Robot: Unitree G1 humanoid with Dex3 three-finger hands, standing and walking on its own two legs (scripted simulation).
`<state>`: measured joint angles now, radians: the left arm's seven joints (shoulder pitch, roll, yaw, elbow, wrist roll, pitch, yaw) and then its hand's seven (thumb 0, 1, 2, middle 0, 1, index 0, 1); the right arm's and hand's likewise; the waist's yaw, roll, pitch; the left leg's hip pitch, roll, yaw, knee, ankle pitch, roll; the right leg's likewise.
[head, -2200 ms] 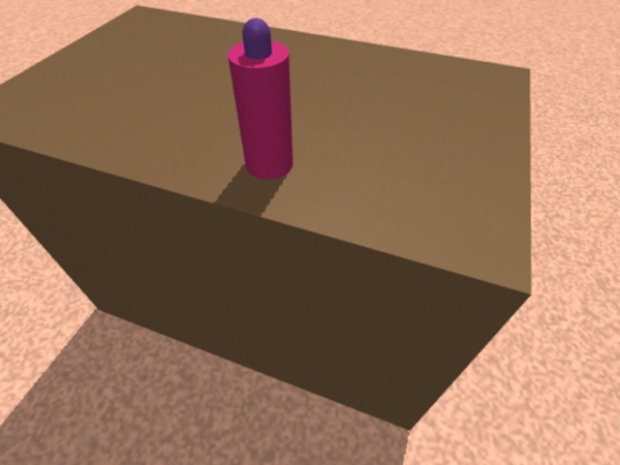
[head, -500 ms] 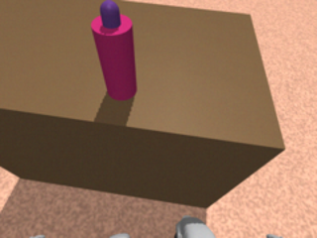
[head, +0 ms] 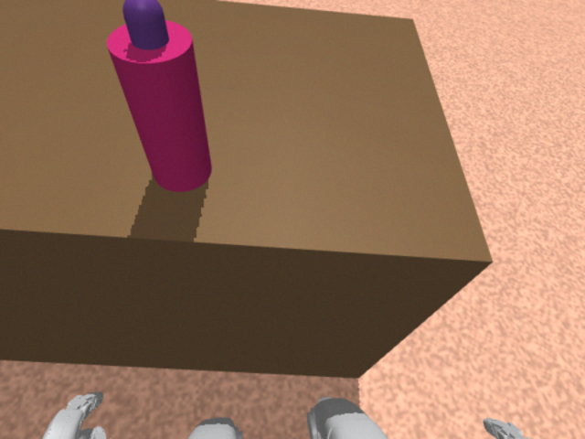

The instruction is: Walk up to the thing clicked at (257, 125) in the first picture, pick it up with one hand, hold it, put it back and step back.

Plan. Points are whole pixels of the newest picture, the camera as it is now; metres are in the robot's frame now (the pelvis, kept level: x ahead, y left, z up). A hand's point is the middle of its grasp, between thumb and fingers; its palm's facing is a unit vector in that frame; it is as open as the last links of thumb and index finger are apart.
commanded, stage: walk up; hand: left
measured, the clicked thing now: (165, 102) +0.47 +0.17 +0.17
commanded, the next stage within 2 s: stand in 1.30 s
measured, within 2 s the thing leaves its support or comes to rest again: neither
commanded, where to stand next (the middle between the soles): +0.03 -0.02 m, yaw -1 degrees
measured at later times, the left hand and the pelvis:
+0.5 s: hand out of the picture +0.09 +0.22 -0.13, palm faces -0.05 -0.93 -0.35, open 7.4 cm; pelvis -0.01 -0.02 +0.01, yaw -2 degrees
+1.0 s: hand out of the picture +0.09 +0.23 -0.13, palm faces -0.05 -0.94 -0.34, open 7.4 cm; pelvis -0.01 -0.02 +0.03, yaw -3 degrees
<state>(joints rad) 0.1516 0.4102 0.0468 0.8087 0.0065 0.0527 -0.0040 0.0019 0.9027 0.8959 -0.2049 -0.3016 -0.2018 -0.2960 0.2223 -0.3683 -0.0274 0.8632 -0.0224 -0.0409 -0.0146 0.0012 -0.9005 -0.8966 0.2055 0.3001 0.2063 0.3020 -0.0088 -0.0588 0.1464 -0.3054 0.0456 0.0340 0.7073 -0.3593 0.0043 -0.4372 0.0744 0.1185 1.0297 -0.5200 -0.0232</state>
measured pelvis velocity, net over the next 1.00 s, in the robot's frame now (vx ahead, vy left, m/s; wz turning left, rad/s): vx -0.01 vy -0.02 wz -0.05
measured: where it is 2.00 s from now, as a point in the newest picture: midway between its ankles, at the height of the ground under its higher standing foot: outside the picture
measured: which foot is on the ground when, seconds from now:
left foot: down 0.00-1.00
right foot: up 0.00-0.12, down 0.14-1.00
